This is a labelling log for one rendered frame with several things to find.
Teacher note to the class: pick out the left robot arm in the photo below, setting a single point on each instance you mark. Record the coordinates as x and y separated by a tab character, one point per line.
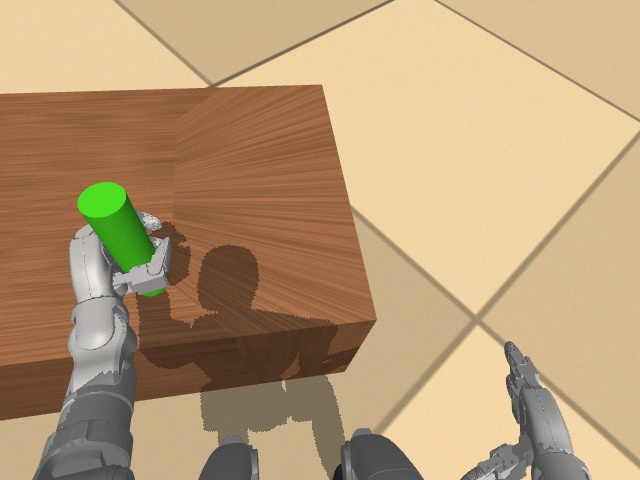
93	439

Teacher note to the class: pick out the right robot arm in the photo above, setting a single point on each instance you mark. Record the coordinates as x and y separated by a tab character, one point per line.
559	466

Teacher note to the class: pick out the left robot hand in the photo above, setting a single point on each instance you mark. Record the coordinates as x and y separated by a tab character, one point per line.
95	273

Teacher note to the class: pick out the can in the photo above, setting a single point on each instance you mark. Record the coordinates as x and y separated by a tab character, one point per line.
110	213

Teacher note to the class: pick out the right robot hand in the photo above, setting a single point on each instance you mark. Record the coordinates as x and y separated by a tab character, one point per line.
542	427

